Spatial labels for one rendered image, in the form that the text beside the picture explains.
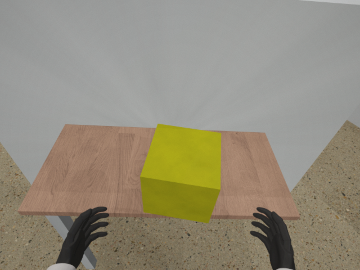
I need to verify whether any right robot hand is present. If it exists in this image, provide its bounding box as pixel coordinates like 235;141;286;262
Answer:
250;207;296;270

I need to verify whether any carton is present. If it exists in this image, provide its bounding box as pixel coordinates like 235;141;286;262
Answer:
140;124;221;223

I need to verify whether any table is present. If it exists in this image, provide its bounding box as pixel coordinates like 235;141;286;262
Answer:
18;124;300;269

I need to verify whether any left robot hand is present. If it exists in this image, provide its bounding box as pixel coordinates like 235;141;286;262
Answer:
56;206;109;269

